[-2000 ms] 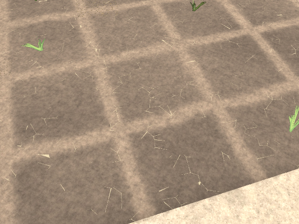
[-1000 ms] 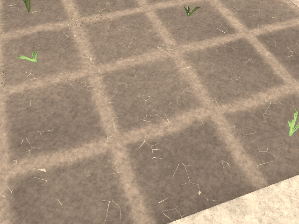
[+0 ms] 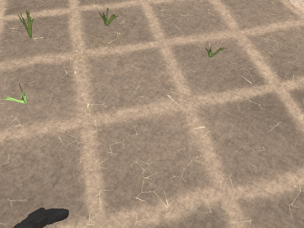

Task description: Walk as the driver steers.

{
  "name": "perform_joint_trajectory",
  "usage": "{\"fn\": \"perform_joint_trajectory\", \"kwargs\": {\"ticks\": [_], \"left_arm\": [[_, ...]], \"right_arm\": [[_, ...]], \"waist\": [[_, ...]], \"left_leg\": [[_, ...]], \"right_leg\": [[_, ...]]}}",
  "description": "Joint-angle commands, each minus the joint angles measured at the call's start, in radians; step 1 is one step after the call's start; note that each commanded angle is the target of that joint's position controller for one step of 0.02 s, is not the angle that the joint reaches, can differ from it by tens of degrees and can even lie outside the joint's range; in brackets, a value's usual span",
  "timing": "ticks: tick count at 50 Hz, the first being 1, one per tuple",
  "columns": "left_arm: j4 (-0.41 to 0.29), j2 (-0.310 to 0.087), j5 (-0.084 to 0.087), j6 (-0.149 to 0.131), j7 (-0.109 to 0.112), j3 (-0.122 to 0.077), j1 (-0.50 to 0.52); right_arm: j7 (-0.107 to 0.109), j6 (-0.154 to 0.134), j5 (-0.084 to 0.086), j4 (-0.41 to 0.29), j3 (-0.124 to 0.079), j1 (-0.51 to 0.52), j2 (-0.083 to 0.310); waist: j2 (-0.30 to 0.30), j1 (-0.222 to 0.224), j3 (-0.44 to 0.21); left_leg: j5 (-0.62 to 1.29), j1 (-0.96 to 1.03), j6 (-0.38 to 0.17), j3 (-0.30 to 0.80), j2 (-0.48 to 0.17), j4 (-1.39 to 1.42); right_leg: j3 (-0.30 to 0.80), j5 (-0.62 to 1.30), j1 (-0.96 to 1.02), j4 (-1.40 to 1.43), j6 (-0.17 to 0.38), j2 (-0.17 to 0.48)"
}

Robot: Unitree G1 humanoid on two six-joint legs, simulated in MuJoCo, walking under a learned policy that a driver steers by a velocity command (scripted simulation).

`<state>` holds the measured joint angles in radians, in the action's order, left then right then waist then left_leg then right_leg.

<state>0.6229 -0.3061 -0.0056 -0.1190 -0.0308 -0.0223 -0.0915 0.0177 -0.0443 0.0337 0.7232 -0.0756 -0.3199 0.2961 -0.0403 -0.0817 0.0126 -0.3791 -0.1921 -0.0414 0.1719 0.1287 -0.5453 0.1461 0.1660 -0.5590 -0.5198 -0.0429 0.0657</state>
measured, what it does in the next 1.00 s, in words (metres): goes down: right foot 0.06 m lower, then left foot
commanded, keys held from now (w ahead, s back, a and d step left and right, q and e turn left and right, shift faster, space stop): w+q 0.16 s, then w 0.52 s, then w+e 0.32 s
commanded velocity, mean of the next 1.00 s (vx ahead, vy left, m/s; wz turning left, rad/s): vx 0.50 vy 0.00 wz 0.14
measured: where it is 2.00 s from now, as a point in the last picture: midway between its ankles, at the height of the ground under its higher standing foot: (152, 126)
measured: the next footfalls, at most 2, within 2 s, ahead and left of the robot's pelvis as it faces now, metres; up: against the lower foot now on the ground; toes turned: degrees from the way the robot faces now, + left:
right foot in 0.08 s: +0.21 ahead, -0.16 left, -0.06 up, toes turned +8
left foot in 0.62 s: +0.49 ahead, +0.11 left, -0.06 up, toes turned +12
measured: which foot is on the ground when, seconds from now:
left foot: down 0.00-0.08, up 0.10-0.60, down 0.62-1.00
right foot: up 0.00-0.06, down 0.08-0.64, up 0.66-1.00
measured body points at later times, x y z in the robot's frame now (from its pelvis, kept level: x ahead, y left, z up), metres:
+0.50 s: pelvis +0.27 -0.05 -0.05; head +0.30 -0.06 +0.40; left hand +0.18 +0.20 -0.17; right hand +0.54 -0.23 -0.13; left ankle +0.42 +0.13 -0.74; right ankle +0.17 -0.16 -0.79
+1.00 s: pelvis +0.54 +0.02 -0.04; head +0.56 +0.02 +0.41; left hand +0.68 +0.29 -0.15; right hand +0.60 -0.26 -0.17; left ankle +0.45 +0.10 -0.79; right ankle +0.74 -0.13 -0.73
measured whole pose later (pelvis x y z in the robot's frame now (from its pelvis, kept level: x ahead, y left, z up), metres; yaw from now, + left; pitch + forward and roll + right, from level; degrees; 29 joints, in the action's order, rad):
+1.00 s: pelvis +0.54 +0.02 -0.04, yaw +4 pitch +1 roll +3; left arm 0.77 -0.28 0.02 -0.05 -0.01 -0.06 -0.16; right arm 0.00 -0.09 -0.01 0.87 -0.06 -0.32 0.26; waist -0.05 -0.06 0.02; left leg -0.24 0.02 -0.04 -0.15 0.06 -0.21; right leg 0.07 0.08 -0.70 -0.72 0.00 0.10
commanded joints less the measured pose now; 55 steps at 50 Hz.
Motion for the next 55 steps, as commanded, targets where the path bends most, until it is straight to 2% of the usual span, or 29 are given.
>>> {"fn": "perform_joint_trajectory", "kwargs": {"ticks": [1, 3, 4, 5, 6, 7, 8, 9, 10, 12, 13, 16, 21, 26, 28, 29, 30, 31, 32, 33, 34, 35, 36, 37, 39, 41, 48, 52, 55], "left_arm": [[-0.067, -0.088, 0.02, -0.014, -0.007, -0.035, 0.042], [-0.03, -0.095, 0.019, -0.017, 0.0, -0.055, -0.061], [0.006, -0.101, 0.018, -0.017, 0.004, -0.068, -0.182], [0.029, -0.136, 0.007, -0.017, 0.005, -0.077, -0.331], [0.019, -0.196, -0.005, -0.004, 0.005, -0.089, -0.374], [0.087, -0.277, 0.022, 0.014, -0.006, -0.122, -0.419], [0.07, -0.181, 0.008, 0.018, -0.001, -0.102, -0.382], [0.056, -0.13, -0.011, 0.019, 0.005, -0.077, -0.297], [0.04, -0.093, -0.027, 0.009, 0.006, -0.056, -0.206], [0.073, -0.055, -0.017, -0.008, 0.018, -0.05, -0.187], [0.085, -0.057, -0.011, -0.014, 0.022, -0.053, -0.193], [0.132, -0.066, 0.0, -0.011, 0.03, -0.059, -0.255], [0.195, -0.081, 0.022, 0.02, 0.045, -0.058, -0.348], [0.247, -0.104, 0.024, 0.046, 0.043, -0.06, -0.409], [0.252, -0.123, 0.026, 0.056, 0.047, -0.065, -0.395], [0.253, -0.137, 0.028, 0.06, 0.05, -0.068, -0.386], [0.248, -0.136, 0.029, 0.064, 0.052, -0.065, -0.363], [0.224, -0.126, 0.017, 0.058, 0.054, -0.057, -0.331], [0.195, 0.001, -0.001, 0.038, 0.041, -0.014, -0.436], [0.223, -0.064, 0.015, 0.01, 0.029, -0.028, -0.428], [0.18, -0.123, 0.045, 0.002, 0.026, -0.05, -0.314], [0.163, -0.113, 0.049, 0.002, 0.029, -0.049, -0.246], [0.165, -0.096, 0.035, 0.01, 0.035, -0.051, -0.222], [0.174, -0.082, 0.027, 0.027, 0.037, -0.055, -0.245], [0.19, -0.029, 0.029, 0.058, 0.039, -0.047, -0.293], [0.17, -0.032, 0.027, 0.072, 0.045, -0.052, -0.257], [0.091, -0.004, 0.021, 0.058, 0.016, -0.036, -0.032], [0.022, -0.015, 0.022, 0.063, -0.013, -0.032, 0.066], [-0.01, -0.048, 0.021, 0.067, -0.03, -0.047, 0.042]], "right_arm": [[0.019, 0.005, -0.005, -0.044, -0.04, -0.02, 0.129], [0.016, 0.013, -0.011, -0.037, -0.035, -0.046, 0.103], [0.007, 0.013, -0.009, -0.03, -0.019, -0.067, 0.05], [-0.006, 0.013, -0.016, -0.028, 0.008, -0.109, -0.028], [-0.01, 0.0, -0.005, -0.033, 0.018, -0.274, -0.047], [-0.007, -0.014, 0.033, -0.067, 0.017, -0.281, 0.021], [0.007, -0.01, 0.037, -0.064, -0.001, -0.112, 0.085], [0.02, -0.002, 0.02, -0.093, -0.014, 0.028, 0.126], [0.024, 0.005, 0.007, -0.102, -0.021, 0.059, 0.134], [0.015, 0.008, -0.014, -0.086, -0.023, 0.035, 0.089], [0.011, 0.006, -0.018, -0.077, -0.025, 0.015, 0.074], [-0.002, -0.003, -0.032, -0.089, -0.006, 0.079, 0.019], [-0.037, -0.023, -0.025, -0.13, 0.023, 0.274, -0.039], [-0.067, -0.041, -0.012, -0.182, 0.024, 0.414, -0.026], [-0.073, -0.046, -0.013, -0.184, 0.014, 0.394, 0.001], [-0.07, -0.045, -0.018, -0.171, 0.001, 0.333, 0.03], [-0.063, -0.043, -0.02, -0.129, -0.021, 0.186, 0.071], [-0.047, -0.038, -0.031, -0.08, -0.041, -0.01, 0.128], [-0.039, -0.035, -0.044, -0.053, -0.06, -0.109, 0.231], [-0.035, -0.025, -0.03, -0.036, -0.04, -0.148, 0.148], [-0.031, -0.022, -0.025, -0.034, -0.024, -0.058, 0.116], [-0.03, -0.023, -0.024, -0.041, -0.015, 0.027, 0.085], [-0.035, -0.028, -0.03, -0.041, -0.006, 0.087, 0.055], [-0.039, -0.037, -0.041, -0.041, 0.001, 0.123, 0.029], [-0.047, -0.056, -0.043, -0.02, -0.005, 0.144, 0.032], [-0.043, -0.07, -0.051, 0.01, -0.012, 0.137, 0.054], [-0.014, -0.066, -0.039, 0.079, -0.018, 0.066, 0.107], [-0.012, -0.039, -0.023, 0.12, -0.027, 0.003, 0.135], [-0.003, -0.013, -0.016, 0.12, -0.037, 0.019, 0.173]], "waist": [[0.137, 0.017, -0.009], [0.114, 0.063, -0.042], [0.07, 0.114, -0.087], [-0.062, 0.157, -0.216], [-0.29, 0.084, -0.261], [-0.352, 0.089, -0.279], [-0.142, 0.152, -0.139], [-0.035, 0.161, -0.022], [-0.032, 0.119, 0.051], [-0.118, 0.081, 0.051], [-0.112, 0.066, 0.045], [-0.055, 0.083, 0.007], [-0.025, 0.154, 0.029], [-0.03, 0.173, 0.074], [-0.052, 0.133, 0.039], [-0.071, 0.09, -0.016], [-0.065, 0.006, -0.106], [-0.043, -0.078, -0.233], [0.21, -0.033, -0.393], [0.214, -0.062, -0.463], [0.176, -0.043, -0.264], [0.111, -0.007, -0.146], [0.068, 0.03, -0.07], [0.093, 0.071, -0.04], [0.119, 0.106, -0.024], [0.11, 0.113, 0.008], [0.076, 0.036, 0.051], [0.068, 0.006, 0.079], [0.106, 0.048, 0.033]], "left_leg": [[-0.021, -0.06, -0.146, 0.241, -0.204, 0.001], [-0.036, -0.06, -0.107, 0.224, -0.174, -0.155], [-0.136, -0.139, -0.07, 0.175, -0.12, -0.339], [-0.357, -0.357, -0.025, 0.09, -0.059, -0.691], [-0.394, -0.601, 0.02, 0.072, -0.026, -1.001], [-0.216, -0.789, 0.035, 0.017, -0.086, -1.091], [-0.093, -0.819, 0.036, 0.001, -0.128, -1.1], [0.005, -0.793, 0.028, -0.017, -0.145, -1.06], [0.113, -0.712, 0.031, 0.011, -0.177, -0.917], [0.158, -0.596, 0.033, 0.031, -0.192, -0.773], [0.209, -0.551, 0.04, 0.022, -0.188, -0.681], [0.265, -0.59, 0.051, -0.019, -0.193, -0.48], [0.46, -0.523, 0.047, -0.139, -0.185, -0.134], [0.382, -0.499, 0.002, -0.18, -0.151, -0.012], [0.303, -0.403, -0.035, -0.204, -0.118, 0.025], [0.283, -0.281, -0.058, -0.227, -0.088, 0.037], [0.343, -0.061, -0.093, -0.239, -0.071, 0.079], [0.41, 0.284, -0.15, -0.112, -0.19, 0.031], [0.347, 0.691, -0.322, 0.365, -0.489, 0.047], [0.253, 0.709, -0.358, 0.56, -0.532, 0.159], [0.227, 0.55, -0.301, 0.394, -0.482, 0.2], [0.267, 0.372, -0.257, 0.253, -0.437, 0.239], [0.311, 0.226, -0.228, 0.17, -0.397, 0.284], [0.33, 0.117, -0.207, 0.101, -0.364, 0.329], [0.34, -0.004, -0.206, 0.02, -0.354, 0.395], [0.372, -0.043, -0.204, -0.054, -0.352, 0.432], [0.438, 0.048, -0.137, -0.243, -0.334, 0.438], [0.488, 0.24, -0.12, -0.263, -0.397, 0.373], [0.849, 0.31, -0.085, -0.302, -0.412, 0.217]], "right_leg": [[0.022, -0.004, 0.133, 0.087, 0.011, -0.004], [-0.009, -0.042, 0.278, 0.137, 0.038, 0.005], [-0.008, -0.057, 0.447, 0.108, 0.041, 0.04], [0.096, -0.046, 0.735, -0.044, 0.042, 0.153], [0.402, 0.0, 0.873, -0.037, 0.133, 0.316], [0.683, -0.549, 0.891, 0.131, 0.251, 0.433], [0.617, -0.814, 0.758, 0.235, 0.236, 0.366], [0.502, -0.758, 0.596, 0.274, 0.211, 0.315], [0.384, -0.593, 0.438, 0.285, 0.216, 0.258], [0.2, -0.416, 0.358, 0.288, 0.187, 0.169], [0.127, -0.348, 0.332, 0.309, 0.185, 0.137], [0.066, -0.044, 0.453, 0.313, 0.225, 0.163], [-0.05, 0.0, 0.519, 0.336, 0.192, 0.132], [-0.057, 0.087, 0.62, 0.297, 0.207, 0.177], [-0.07, 0.312, 0.659, 0.22, 0.194, 0.184], [-0.082, 0.487, 0.659, 0.14, 0.184, 0.179], [-0.115, 0.579, 0.608, -0.017, 0.161, 0.146], [-0.13, 0.38, 0.39, -0.255, 0.132, 0.111], [-0.161, -0.383, -0.035, -0.676, 0.062, -0.069], [-0.014, -0.759, -0.159, -0.8, 0.065, -0.092], [-0.033, -0.688, -0.234, -0.817, 0.067, -0.032], [-0.062, -0.591, -0.218, -0.755, 0.066, 0.015], [-0.075, -0.535, -0.177, -0.69, 0.056, 0.041], [-0.063, -0.488, -0.103, -0.652, 0.05, 0.067], [-0.059, -0.444, -0.023, -0.622, 0.035, 0.074], [-0.039, -0.367, -0.059, -0.574, 0.021, 0.075], [-0.096, -0.024, -0.07, -0.197, 0.042, 0.039], [-0.122, -0.142, -0.154, -0.108, 0.081, 0.029], [-0.203, -0.318, -0.06, -0.09, 0.13, -0.032]]}}
Velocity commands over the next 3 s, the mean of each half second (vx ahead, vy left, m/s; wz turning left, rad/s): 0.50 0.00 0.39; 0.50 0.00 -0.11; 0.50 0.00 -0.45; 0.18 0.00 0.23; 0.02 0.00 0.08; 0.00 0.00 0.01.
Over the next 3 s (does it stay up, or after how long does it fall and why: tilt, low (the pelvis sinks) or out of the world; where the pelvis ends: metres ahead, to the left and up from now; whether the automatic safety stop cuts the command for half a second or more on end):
stays up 1.05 -0.07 -0.05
